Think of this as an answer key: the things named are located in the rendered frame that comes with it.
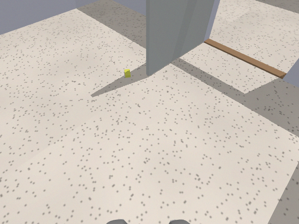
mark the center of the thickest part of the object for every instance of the small box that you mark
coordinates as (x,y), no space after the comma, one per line
(127,73)

